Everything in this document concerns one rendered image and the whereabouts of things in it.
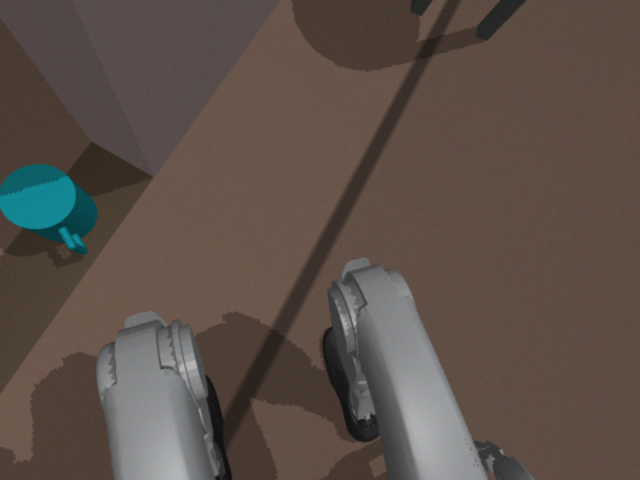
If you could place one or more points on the right robot hand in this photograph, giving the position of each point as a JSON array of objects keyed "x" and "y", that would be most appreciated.
[{"x": 504, "y": 468}]

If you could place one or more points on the right robot foot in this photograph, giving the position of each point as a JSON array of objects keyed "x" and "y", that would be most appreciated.
[{"x": 362, "y": 430}]

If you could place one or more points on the left robot foot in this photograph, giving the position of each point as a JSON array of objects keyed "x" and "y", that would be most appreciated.
[{"x": 217, "y": 425}]

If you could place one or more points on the mug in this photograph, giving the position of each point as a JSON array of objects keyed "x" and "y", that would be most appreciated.
[{"x": 46, "y": 201}]

